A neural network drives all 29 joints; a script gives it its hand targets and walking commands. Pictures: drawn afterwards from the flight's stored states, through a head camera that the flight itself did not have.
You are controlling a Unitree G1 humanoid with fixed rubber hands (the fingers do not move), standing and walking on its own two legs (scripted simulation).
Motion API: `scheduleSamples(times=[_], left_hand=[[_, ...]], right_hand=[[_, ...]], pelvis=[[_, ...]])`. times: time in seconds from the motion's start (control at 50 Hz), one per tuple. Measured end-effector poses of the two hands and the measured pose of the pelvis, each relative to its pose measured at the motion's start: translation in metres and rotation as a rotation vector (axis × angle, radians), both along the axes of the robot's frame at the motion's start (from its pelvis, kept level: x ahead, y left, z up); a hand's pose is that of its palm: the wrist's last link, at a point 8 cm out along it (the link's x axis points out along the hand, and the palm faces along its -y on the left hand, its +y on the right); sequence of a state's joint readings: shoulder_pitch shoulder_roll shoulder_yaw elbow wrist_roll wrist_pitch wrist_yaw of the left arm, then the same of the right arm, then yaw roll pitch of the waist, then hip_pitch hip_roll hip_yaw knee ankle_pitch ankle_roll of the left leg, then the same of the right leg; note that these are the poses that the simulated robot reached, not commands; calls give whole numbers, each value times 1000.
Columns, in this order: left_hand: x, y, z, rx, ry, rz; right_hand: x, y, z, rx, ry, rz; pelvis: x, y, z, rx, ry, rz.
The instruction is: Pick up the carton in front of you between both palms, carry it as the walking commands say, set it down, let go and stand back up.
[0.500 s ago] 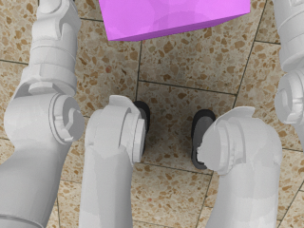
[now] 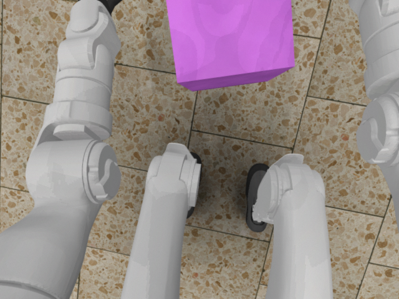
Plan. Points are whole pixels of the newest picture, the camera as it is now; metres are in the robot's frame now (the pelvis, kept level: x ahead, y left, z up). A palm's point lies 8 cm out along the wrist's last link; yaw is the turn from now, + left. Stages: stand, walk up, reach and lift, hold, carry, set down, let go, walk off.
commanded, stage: set down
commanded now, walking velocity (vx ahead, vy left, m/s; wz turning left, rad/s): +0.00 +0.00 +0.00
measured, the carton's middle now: (226, 36) +0.55 +0.02 -0.31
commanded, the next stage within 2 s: let go in 0.64 s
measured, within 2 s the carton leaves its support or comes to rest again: neither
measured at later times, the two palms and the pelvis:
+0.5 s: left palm out of the picture +0.53 +0.22 +0.04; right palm out of the picture +0.61 -0.17 +0.04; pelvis +0.02 -0.01 +0.13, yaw +0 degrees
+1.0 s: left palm out of the picture +0.47 +0.23 +0.15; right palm out of the picture +0.50 -0.19 +0.14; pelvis +0.07 +0.01 +0.26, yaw -3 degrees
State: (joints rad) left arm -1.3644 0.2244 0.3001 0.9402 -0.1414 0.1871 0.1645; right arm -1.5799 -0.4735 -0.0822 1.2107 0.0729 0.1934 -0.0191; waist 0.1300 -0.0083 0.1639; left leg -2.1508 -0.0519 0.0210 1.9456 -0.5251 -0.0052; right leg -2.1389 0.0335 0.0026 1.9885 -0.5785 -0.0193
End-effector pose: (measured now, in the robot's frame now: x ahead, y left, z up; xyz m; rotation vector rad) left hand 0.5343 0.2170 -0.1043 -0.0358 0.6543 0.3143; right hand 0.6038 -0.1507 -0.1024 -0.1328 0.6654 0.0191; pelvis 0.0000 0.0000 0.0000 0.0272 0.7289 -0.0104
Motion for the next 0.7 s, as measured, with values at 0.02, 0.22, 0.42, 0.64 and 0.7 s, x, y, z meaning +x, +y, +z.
scheduleSamples(times=[0.02, 0.22, 0.42, 0.64, 0.7], left_hand=[[0, 0, 5, 2, -1, 1], [2, 3, 56, 20, -15, 2], [0, 7, 120, 13, -18, -5], [-1, 6, 186, 11, -21, -21], [-2, 5, 198, 16, -15, -34]], right_hand=[[0, -2, 5, 0, -2, -1], [4, -11, 53, -5, -21, 6], [4, -15, 117, -2, -17, 8], [1, -21, 186, 9, -15, 7], [-2, -22, 199, 6, -9, 4]], pelvis=[[0, 0, 5, 1, 10, -1], [8, -4, 50, 11, 87, -9], [19, -7, 108, 9, 110, -8], [27, -5, 172, 0, 96, -13], [30, -4, 187, -4, 92, -15]])
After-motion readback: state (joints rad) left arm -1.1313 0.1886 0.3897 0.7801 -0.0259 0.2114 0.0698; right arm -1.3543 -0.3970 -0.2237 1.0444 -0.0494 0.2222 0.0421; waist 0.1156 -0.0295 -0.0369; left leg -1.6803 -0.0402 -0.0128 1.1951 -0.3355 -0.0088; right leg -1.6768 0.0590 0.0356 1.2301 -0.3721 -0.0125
